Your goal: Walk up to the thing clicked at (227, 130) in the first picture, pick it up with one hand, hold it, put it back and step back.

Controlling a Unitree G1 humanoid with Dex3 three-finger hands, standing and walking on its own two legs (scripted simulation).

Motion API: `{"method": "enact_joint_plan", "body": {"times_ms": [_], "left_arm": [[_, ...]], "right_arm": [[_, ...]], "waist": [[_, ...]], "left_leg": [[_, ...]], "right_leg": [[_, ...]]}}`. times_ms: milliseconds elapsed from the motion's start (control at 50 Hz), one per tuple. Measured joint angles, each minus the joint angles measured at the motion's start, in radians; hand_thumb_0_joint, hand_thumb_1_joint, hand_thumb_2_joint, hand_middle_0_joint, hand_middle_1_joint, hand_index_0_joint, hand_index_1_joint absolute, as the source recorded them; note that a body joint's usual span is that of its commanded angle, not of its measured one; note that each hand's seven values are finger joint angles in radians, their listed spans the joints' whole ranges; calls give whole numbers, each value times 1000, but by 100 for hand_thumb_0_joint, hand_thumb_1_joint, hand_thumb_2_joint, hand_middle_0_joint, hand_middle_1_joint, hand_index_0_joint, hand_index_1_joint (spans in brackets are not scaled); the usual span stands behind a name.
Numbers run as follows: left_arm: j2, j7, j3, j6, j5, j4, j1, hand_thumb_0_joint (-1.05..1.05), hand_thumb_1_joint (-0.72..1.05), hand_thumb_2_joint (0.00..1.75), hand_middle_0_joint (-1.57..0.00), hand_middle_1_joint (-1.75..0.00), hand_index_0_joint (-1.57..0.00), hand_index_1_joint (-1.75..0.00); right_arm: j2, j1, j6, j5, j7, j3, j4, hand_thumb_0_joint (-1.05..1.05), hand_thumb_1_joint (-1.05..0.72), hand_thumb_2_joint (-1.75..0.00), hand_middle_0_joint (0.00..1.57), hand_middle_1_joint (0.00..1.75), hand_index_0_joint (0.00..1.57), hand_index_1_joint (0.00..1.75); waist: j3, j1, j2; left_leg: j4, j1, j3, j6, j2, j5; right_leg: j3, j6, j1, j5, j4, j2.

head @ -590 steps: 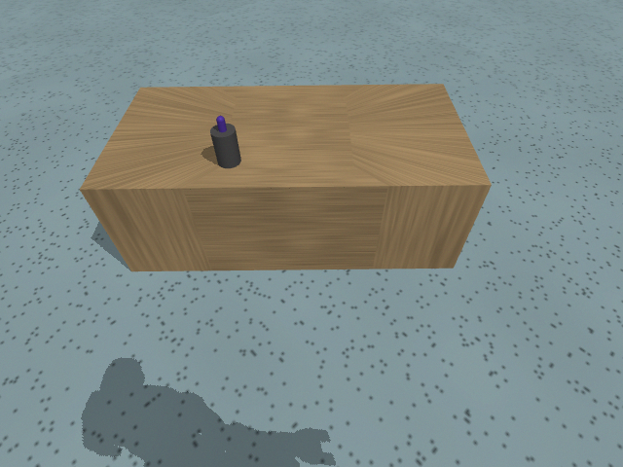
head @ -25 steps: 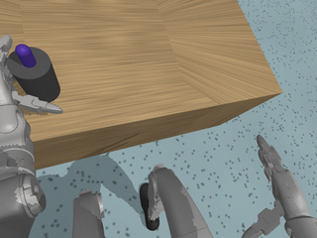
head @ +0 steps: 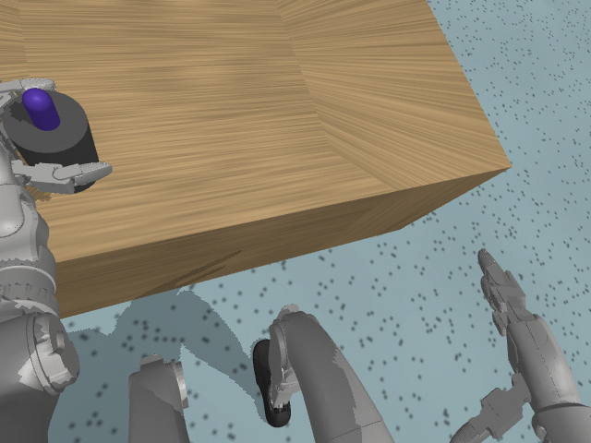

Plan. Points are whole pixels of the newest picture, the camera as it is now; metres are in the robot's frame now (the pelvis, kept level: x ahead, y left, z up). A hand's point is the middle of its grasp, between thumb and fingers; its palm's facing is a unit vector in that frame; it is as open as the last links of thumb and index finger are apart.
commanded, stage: settle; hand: left
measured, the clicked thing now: (54, 137) +0.54 +0.18 -0.04
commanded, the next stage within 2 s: lift in 1.06 s
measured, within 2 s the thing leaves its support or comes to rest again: leaves its support in 0.44 s
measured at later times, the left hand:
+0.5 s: hand (49, 142) +0.52 +0.18 -0.03, palm faces +0.14 -0.99 +0.01, open 10.7 cm
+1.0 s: hand (39, 109) +0.54 +0.18 +0.01, palm faces +0.16 -0.99 +0.00, open 10.8 cm
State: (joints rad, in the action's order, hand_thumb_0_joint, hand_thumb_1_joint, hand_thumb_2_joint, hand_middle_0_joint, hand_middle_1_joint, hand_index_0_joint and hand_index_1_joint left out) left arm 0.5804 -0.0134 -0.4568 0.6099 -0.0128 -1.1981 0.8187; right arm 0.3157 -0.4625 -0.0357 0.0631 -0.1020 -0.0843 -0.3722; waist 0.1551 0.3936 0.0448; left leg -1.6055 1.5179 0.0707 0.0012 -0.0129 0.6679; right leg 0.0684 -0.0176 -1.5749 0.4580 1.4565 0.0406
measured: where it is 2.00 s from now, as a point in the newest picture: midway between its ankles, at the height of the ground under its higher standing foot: (227, 431)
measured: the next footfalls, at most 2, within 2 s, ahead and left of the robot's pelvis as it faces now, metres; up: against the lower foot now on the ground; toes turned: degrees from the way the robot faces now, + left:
none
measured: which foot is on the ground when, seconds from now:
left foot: down 0.00-1.00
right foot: down 0.00-1.00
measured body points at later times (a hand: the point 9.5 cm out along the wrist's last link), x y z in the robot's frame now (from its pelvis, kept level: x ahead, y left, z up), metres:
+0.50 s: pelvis +0.00 +0.00 +0.01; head +0.19 +0.09 +0.41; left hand +0.51 +0.23 -0.03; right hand +0.16 -0.25 +0.11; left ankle +0.02 +0.11 -0.55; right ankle +0.10 -0.14 -0.55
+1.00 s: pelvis +0.01 +0.00 +0.03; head +0.20 +0.07 +0.44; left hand +0.53 +0.23 +0.01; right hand +0.18 -0.26 +0.09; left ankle +0.02 +0.11 -0.55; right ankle +0.10 -0.14 -0.55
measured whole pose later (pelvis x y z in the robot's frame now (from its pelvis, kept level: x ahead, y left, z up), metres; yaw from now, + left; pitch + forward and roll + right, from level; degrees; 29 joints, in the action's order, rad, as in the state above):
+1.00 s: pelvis +0.01 +0.00 +0.03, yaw +0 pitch +31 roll -4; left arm 0.53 0.00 -0.44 0.55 -0.01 -1.19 0.84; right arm 0.29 -0.43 -0.02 0.07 -0.07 -0.04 -0.25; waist 0.14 0.35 0.04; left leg -1.47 1.37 0.05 0.01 -0.01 0.64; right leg 0.05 -0.02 -1.43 0.44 1.34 0.04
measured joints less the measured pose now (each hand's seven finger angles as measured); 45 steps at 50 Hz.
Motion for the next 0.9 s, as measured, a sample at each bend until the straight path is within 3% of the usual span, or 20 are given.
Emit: {"method": "enact_joint_plan", "body": {"times_ms": [180, 300, 400, 520, 680, 900], "left_arm": [[22, 17, -15, 29, -7, -63, 40, -1, -46, 74, -72, -79, -81, -82], [25, 28, -14, 12, -12, -23, 23, 1, -42, 98, -66, -86, -75, -90], [11, 29, -2, -43, -12, 32, -15, 1, -44, 102, -63, -92, -72, -96], [-22, 13, 19, -78, -5, 52, -30, 1, -47, 106, -62, -95, -70, -99], [-20, -5, 24, -65, -2, -7, 26, 1, -48, 108, -62, -97, -70, -101], [-38, 15, 14, -65, 8, -24, 29, 0, -53, 113, -62, -99, -70, -104]], "right_arm": [[10, 18, -10, -2, 5, 15, -31, 0, 50, -5, 7, 6, 6, 5], [16, -2, -14, -8, 2, 10, -68, 0, 50, -5, 7, 6, 6, 5], [12, -24, -9, -11, 8, -1, -64, 0, 50, -5, 7, 6, 6, 5], [1, -7, -2, -8, 23, 0, 2, 0, 50, -6, 7, 6, 6, 5], [-18, 31, 9, -1, 28, 27, 67, 0, 51, -6, 7, 6, 6, 5], [-20, 27, 12, 0, 24, 44, 103, 0, 51, -5, 7, 6, 6, 5]], "waist": [[-17, 4, -2], [-14, 15, 14], [-7, 18, 23], [0, -1, 15], [-8, -27, -12], [-11, -44, -13]], "left_leg": [[-3, 8, -6, 4, 5, -10], [-2, 7, -7, 3, 5, -15], [14, -17, -5, 2, 1, -17], [49, -66, -7, 6, -2, -20], [91, -116, -19, 13, -3, -23], [123, -141, -28, 11, -1, -26]], "right_leg": [[-7, -4, -9, -9, 5, 4], [-8, -2, -7, -15, 3, 3], [-6, -3, 19, -19, -17, -1], [-6, -5, 70, -23, -56, -5], [-16, -12, 116, -24, -93, -6], [-25, -11, 132, -21, -110, -5]]}}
